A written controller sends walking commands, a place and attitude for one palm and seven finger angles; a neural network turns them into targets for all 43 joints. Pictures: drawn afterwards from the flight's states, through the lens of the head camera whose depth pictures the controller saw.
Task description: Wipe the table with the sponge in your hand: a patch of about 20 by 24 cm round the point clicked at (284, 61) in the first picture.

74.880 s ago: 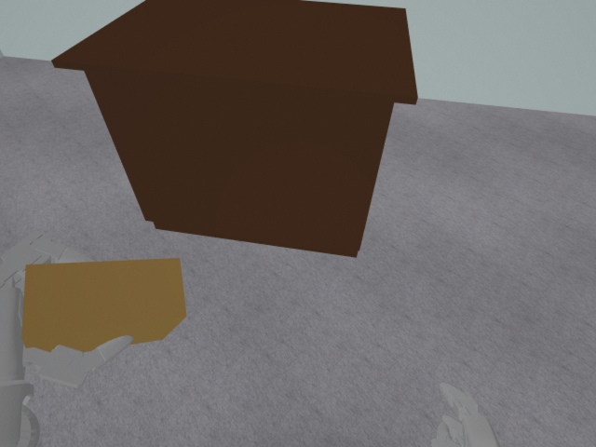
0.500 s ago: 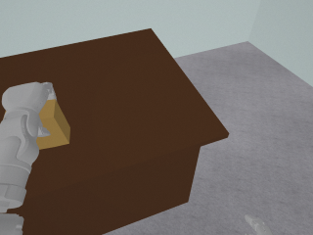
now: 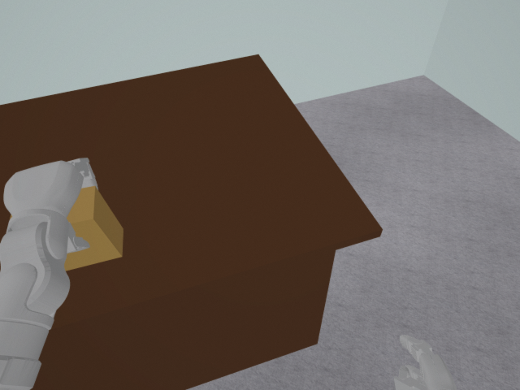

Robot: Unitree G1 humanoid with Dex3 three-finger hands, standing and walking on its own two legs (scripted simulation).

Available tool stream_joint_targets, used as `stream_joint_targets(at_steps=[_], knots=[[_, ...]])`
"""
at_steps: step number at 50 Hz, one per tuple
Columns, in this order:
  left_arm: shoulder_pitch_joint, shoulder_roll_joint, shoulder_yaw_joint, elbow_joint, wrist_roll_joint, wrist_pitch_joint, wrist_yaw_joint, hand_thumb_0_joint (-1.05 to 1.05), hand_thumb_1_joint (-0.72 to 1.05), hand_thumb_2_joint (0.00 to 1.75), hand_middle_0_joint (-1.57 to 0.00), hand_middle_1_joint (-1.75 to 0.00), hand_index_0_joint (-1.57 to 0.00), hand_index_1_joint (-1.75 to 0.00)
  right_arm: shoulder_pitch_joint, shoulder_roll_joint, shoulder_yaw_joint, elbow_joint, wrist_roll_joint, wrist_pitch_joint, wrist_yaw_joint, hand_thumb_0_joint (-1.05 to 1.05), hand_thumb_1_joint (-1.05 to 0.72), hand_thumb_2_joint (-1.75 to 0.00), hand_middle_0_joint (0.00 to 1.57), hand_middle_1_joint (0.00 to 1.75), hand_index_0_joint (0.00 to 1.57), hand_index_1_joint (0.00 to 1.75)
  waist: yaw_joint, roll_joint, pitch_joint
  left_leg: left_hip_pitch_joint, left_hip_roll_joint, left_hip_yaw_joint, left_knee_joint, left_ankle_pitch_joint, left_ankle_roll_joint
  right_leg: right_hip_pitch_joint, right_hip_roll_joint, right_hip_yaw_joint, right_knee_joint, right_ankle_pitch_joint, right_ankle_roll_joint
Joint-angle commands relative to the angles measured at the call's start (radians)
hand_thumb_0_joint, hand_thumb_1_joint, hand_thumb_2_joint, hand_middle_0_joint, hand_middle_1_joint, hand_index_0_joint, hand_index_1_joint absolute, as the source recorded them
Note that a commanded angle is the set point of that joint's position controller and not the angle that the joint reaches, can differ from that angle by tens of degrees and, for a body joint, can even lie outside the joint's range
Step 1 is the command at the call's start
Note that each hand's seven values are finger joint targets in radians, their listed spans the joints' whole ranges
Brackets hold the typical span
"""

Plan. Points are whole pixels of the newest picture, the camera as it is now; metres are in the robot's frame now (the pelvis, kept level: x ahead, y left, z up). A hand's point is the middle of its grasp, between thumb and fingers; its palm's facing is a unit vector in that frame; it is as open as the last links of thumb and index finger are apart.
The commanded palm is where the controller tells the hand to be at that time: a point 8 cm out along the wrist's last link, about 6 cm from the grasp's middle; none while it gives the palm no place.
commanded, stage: wipe back along the first lane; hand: left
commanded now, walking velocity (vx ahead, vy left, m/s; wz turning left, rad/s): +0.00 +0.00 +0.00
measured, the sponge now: (79, 238) +0.30 +0.35 +0.07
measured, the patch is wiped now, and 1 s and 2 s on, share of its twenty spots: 1.00 1.00 1.00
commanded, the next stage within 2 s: lift the sponge slowly off the table in 0.42 s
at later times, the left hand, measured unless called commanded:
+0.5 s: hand (65, 237) +0.26 +0.31 +0.14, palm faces +0.11 -0.04 -0.99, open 10.1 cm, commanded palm +0.21 +0.29 +0.17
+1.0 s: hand (69, 246) +0.24 +0.29 +0.14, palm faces +0.09 -0.05 -0.99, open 10.1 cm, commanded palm +0.21 +0.29 +0.20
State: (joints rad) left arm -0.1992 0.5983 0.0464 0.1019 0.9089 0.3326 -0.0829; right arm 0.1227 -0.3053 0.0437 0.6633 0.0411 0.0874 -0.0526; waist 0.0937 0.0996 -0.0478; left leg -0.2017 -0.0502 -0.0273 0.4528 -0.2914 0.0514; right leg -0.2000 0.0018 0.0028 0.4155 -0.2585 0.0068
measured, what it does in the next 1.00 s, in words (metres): stands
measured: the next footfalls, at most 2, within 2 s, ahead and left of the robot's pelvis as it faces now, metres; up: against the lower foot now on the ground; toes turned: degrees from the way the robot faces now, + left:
none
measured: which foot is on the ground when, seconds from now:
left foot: down 0.00-1.00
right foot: down 0.00-1.00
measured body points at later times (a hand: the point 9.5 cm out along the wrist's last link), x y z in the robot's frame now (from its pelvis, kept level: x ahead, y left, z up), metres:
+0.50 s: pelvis +0.00 +0.00 +0.00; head +0.00 -0.04 +0.45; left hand +0.25 +0.30 +0.20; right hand +0.23 -0.21 -0.09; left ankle -0.04 +0.09 -0.74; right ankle -0.03 -0.13 -0.74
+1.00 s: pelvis -0.01 -0.01 +0.00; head -0.02 -0.05 +0.45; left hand +0.23 +0.29 +0.20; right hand +0.23 -0.21 -0.09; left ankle -0.04 +0.09 -0.74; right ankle -0.03 -0.13 -0.74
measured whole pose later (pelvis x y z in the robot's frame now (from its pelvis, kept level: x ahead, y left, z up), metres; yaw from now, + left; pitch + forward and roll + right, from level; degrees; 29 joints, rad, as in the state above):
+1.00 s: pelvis -0.01 -0.01 +0.00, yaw +0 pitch -1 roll +0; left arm -0.01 0.58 -0.01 -0.20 0.88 0.46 -0.12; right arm 0.04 -0.28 0.08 0.66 0.03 0.09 -0.07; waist 0.13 0.11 -0.02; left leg -0.14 -0.04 -0.03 0.44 -0.28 0.04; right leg -0.15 0.01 0.00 0.43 -0.26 -0.01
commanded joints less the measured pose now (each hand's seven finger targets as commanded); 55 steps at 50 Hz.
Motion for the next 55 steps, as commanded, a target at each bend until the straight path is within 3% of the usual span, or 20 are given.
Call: stream_joint_targets(at_steps=[1,3,6,8,11,18,21,23,24,27,29,31,33,37,38,42,44,46,49,55], knots=[[-0.026,0.173,0.052,-0.187,-0.033,0.012,-0.031,0.0,0.1,1.3,-1.2,-1.6,-1.2,-1.6,-0.176,-0.104,-0.041,-0.165,0.002,-0.049,-0.003,0.0,-0.9,-0.9,0.2,0.3,0.2,0.3,0.02,-0.082,-0.21,0.055,0.026,0.003,-0.027,0.519,-0.019,0.164,0.035,-0.017,0.009,0.39,-0.06],[0.026,0.119,0.013,-0.142,-0.04,0.028,-0.03,0.0,0.1,1.3,-1.2,-1.6,-1.2,-1.6,-0.169,-0.095,-0.034,-0.154,0.004,-0.049,-0.005,0.0,-0.9,-0.9,0.2,0.3,0.2,0.3,0.007,-0.129,-0.155,0.027,0.026,0.009,-0.026,0.522,-0.022,0.155,0.032,-0.033,0.015,0.398,-0.054],[0.057,0.187,0.079,-0.241,-0.044,0.039,-0.028,0.0,0.1,1.3,-1.2,-1.6,-1.2,-1.6,-0.203,-0.101,-0.034,-0.168,0.0,-0.045,-0.002,0.0,-0.9,-0.9,0.2,0.3,0.2,0.3,0.028,-0.102,-0.191,0.04,0.024,0.008,-0.03,0.497,-0.02,0.178,0.035,-0.012,0.015,0.399,-0.058],[0.074,0.129,0.024,-0.206,-0.05,0.06,-0.03,0.0,0.1,1.3,-1.2,-1.6,-1.2,-1.6,-0.197,-0.09,-0.024,-0.159,0.005,-0.043,-0.004,0.0,-0.9,-0.9,0.2,0.3,0.2,0.3,0.011,-0.115,-0.124,0.016,0.026,0.013,-0.038,0.476,-0.022,0.157,0.032,-0.03,0.011,0.375,-0.053],[0.064,0.18,0.067,-0.283,-0.037,0.074,-0.03,0.0,0.1,1.3,-1.2,-1.6,-1.2,-1.6,-0.224,-0.095,-0.025,-0.172,0.002,-0.042,-0.004,0.0,-0.9,-0.9,0.2,0.3,0.2,0.3,0.026,-0.087,-0.156,0.033,0.027,0.009,-0.042,0.454,-0.02,0.162,0.036,-0.013,0.007,0.361,-0.059],[0.171,0.097,0.009,-0.301,-0.052,0.096,-0.035,0.0,0.1,1.3,-1.2,-1.6,-1.2,-1.6,-0.224,-0.076,-0.013,-0.173,0.004,-0.045,-0.005,0.0,-0.9,-0.9,0.2,0.3,0.2,0.3,0.018,-0.105,-0.118,0.026,0.028,0.013,-0.042,0.456,-0.021,0.159,0.034,-0.023,0.013,0.355,-0.055],[0.186,0.162,0.073,-0.396,-0.05,0.099,-0.026,0.0,0.1,1.3,-1.2,-1.6,-1.2,-1.6,-0.255,-0.085,-0.013,-0.19,-0.002,-0.043,-0.001,0.0,-0.9,-0.9,0.2,0.3,0.2,0.3,0.039,-0.084,-0.163,0.038,0.027,0.006,-0.04,0.451,-0.02,0.178,0.039,0.002,0.016,0.372,-0.06],[0.224,0.074,0.0,-0.36,-0.063,0.111,-0.027,0.0,0.1,1.3,-1.2,-1.6,-1.2,-1.6,-0.24,-0.071,-0.007,-0.18,0.003,-0.044,0.0,0.0,-0.9,-0.9,0.2,0.3,0.2,0.3,0.02,-0.097,-0.099,0.019,0.028,0.014,-0.043,0.448,-0.022,0.159,0.035,-0.019,0.014,0.359,-0.055],[0.236,0.104,0.026,-0.386,-0.068,0.111,-0.026,0.0,0.1,1.3,-1.2,-1.6,-1.2,-1.6,-0.237,-0.078,-0.014,-0.177,0.003,-0.041,0.0,0.0,-0.9,-0.9,0.2,0.3,0.2,0.3,0.027,-0.102,-0.104,0.022,0.033,0.009,-0.052,0.426,-0.025,0.159,0.035,-0.02,0.011,0.34,-0.053],[0.161,0.125,0.027,-0.446,-0.042,0.132,-0.018,0.0,0.1,1.3,-1.2,-1.6,-1.2,-1.6,-0.257,-0.077,-0.006,-0.192,-0.003,-0.045,-0.002,0.0,-0.9,-0.9,0.2,0.3,0.2,0.3,0.037,-0.083,-0.15,0.029,0.026,0.014,-0.039,0.438,-0.018,0.174,0.031,-0.011,0.021,0.348,-0.059],[0.163,0.139,0.033,-0.377,-0.042,0.141,-0.016,0.0,0.1,1.3,-1.2,-1.6,-1.2,-1.6,-0.248,-0.086,-0.009,-0.168,0.0,-0.038,-0.01,0.0,-0.9,-0.9,0.2,0.3,0.2,0.3,0.022,-0.106,-0.083,0.015,0.031,0.011,-0.059,0.393,-0.025,0.145,0.037,-0.013,0.005,0.308,-0.058],[0.065,0.167,0.041,-0.452,-0.018,0.147,-0.017,0.0,0.1,1.3,-1.2,-1.6,-1.2,-1.6,-0.286,-0.081,-0.005,-0.186,-0.001,-0.041,-0.013,0.0,-0.9,-0.9,0.2,0.3,0.2,0.3,0.027,-0.059,-0.134,0.039,0.028,0.006,-0.061,0.373,-0.019,0.146,0.044,0.004,0.0,0.28,-0.065],[0.081,0.122,0.0,-0.389,-0.021,0.152,-0.02,0.0,0.1,1.3,-1.2,-1.6,-1.2,-1.6,-0.262,-0.071,-0.001,-0.168,-0.002,-0.045,-0.017,0.0,-0.9,-0.9,0.2,0.3,0.2,0.3,0.021,-0.068,-0.115,0.033,0.027,0.006,-0.061,0.403,-0.019,0.151,0.038,-0.018,0.004,0.285,-0.064],[0.06,0.17,0.044,-0.484,-0.013,0.13,-0.025,0.0,0.1,1.3,-1.2,-1.6,-1.2,-1.6,-0.275,-0.066,-0.001,-0.187,-0.008,-0.055,-0.015,0.0,-0.9,-0.9,0.2,0.3,0.2,0.3,0.044,-0.067,-0.199,0.055,0.022,0.001,-0.043,0.455,-0.014,0.192,0.036,-0.012,0.022,0.328,-0.066],[0.1,0.133,0.022,-0.447,-0.026,0.128,-0.026,0.0,0.1,1.3,-1.2,-1.6,-1.2,-1.6,-0.268,-0.062,-0.002,-0.174,-0.007,-0.051,-0.015,0.0,-0.9,-0.9,0.2,0.3,0.2,0.3,0.03,-0.066,-0.156,0.054,0.025,0.003,-0.052,0.447,-0.017,0.174,0.039,-0.013,0.009,0.32,-0.064],[0.021,0.189,0.059,-0.495,-0.015,0.121,-0.018,0.0,0.1,1.3,-1.2,-1.6,-1.2,-1.6,-0.28,-0.065,0.003,-0.185,-0.011,-0.056,-0.016,0.0,-0.9,-0.9,0.2,0.3,0.2,0.3,0.043,-0.066,-0.171,0.048,0.021,0.003,-0.051,0.422,-0.015,0.179,0.037,-0.013,0.011,0.303,-0.066],[0.028,0.203,0.069,-0.426,-0.015,0.124,-0.016,0.0,0.1,1.3,-1.2,-1.6,-1.2,-1.6,-0.269,-0.074,-0.002,-0.161,-0.01,-0.044,-0.021,0.0,-0.9,-0.9,0.2,0.3,0.2,0.3,0.033,-0.074,-0.116,0.037,0.024,0.004,-0.071,0.386,-0.023,0.16,0.04,-0.011,-0.011,0.279,-0.066],[-0.068,0.249,0.093,-0.511,0.004,0.116,-0.008,0.0,0.1,1.3,-1.2,-1.6,-1.2,-1.6,-0.309,-0.069,0.002,-0.182,-0.008,-0.05,-0.024,0.0,-0.9,-0.9,0.2,0.3,0.2,0.3,0.04,-0.017,-0.173,0.069,0.019,0.0,-0.067,0.383,-0.017,0.17,0.048,0.015,-0.011,0.269,-0.073],[-0.031,0.197,0.055,-0.467,-0.006,0.112,-0.009,0.0,0.1,1.3,-1.2,-1.6,-1.2,-1.6,-0.284,-0.063,-0.002,-0.164,-0.01,-0.048,-0.024,0.0,-0.9,-0.9,0.2,0.3,0.2,0.3,0.039,-0.024,-0.159,0.065,0.018,0.0,-0.072,0.409,-0.021,0.18,0.041,-0.007,-0.014,0.285,-0.071],[-0.15,0.266,0.09,-0.484,0.003,0.093,-0.002,0.0,0.1,1.3,-1.2,-1.6,-1.2,-1.6,-0.299,-0.067,-0.003,-0.163,-0.013,-0.055,-0.032,0.0,-0.9,-0.9,0.2,0.3,0.2,0.3,0.045,-0.004,-0.187,0.074,0.01,-0.002,-0.083,0.374,-0.02,0.195,0.04,0.002,-0.024,0.264,-0.074]])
